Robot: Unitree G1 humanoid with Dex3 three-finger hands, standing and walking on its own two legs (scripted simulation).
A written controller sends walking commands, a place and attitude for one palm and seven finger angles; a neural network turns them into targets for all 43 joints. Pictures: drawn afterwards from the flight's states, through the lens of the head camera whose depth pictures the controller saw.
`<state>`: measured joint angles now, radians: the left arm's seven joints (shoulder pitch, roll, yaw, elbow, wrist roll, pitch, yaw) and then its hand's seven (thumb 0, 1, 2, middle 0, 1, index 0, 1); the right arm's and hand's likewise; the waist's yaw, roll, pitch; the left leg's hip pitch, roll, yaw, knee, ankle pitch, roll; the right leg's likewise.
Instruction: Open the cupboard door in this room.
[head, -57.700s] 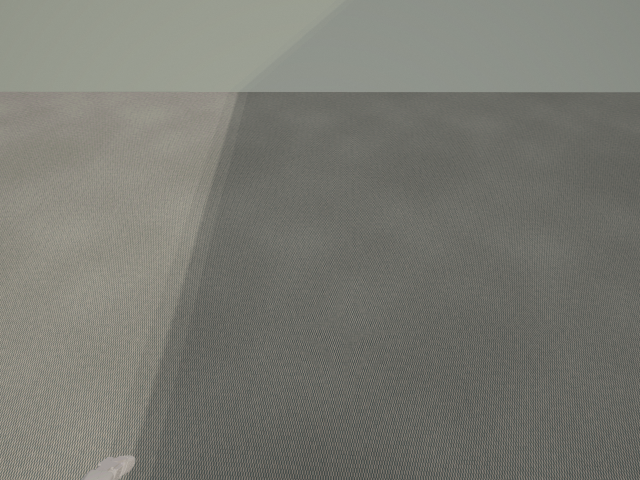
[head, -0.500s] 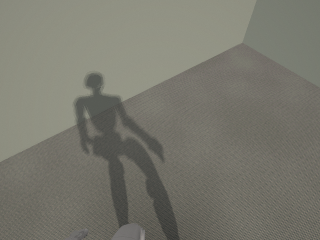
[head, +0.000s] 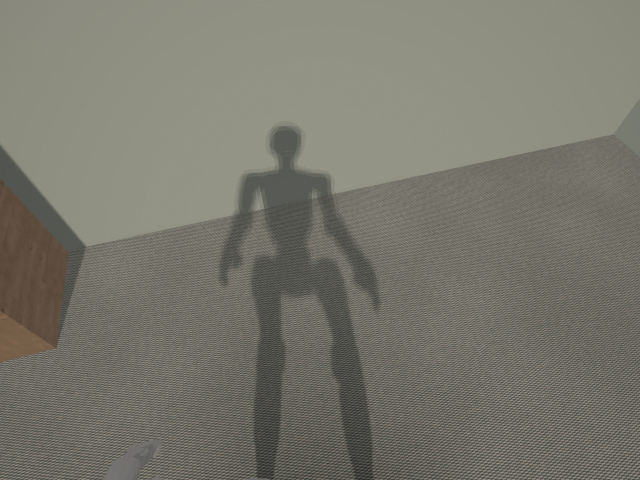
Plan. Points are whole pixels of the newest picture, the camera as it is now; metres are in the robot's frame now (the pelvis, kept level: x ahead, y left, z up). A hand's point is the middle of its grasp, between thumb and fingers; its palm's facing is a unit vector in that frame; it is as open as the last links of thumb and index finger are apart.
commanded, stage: turn to face it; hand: left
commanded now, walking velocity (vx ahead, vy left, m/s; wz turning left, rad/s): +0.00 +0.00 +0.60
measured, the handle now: out of the picture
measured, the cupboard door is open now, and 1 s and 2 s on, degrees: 44 44 44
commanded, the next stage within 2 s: take the last steps up to it in 1.60 s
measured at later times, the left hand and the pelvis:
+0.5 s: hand out of the picture +0.01 +0.22 -0.17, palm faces +0.34 -0.91 -0.23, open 7.4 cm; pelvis +0.01 +0.00 +0.01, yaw +18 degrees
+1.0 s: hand out of the picture -0.02 +0.16 -0.16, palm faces +0.58 -0.78 -0.21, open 7.4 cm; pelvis +0.04 -0.04 +0.01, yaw +37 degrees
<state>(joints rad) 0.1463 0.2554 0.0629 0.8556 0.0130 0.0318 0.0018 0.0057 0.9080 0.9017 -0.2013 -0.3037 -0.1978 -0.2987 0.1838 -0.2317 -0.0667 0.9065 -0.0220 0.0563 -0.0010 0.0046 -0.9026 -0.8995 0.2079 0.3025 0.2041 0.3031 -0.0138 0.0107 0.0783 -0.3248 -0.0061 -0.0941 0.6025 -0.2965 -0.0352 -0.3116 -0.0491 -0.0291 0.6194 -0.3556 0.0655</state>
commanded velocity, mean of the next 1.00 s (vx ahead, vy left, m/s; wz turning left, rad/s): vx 0.00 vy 0.00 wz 0.60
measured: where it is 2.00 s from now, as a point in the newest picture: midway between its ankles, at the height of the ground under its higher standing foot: outside the picture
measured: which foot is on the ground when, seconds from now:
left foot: down 0.00-0.00, up 0.02-0.32, down 0.34-0.70, up 0.72-1.00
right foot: down 0.00-0.34, up 0.36-0.68, down 0.70-1.00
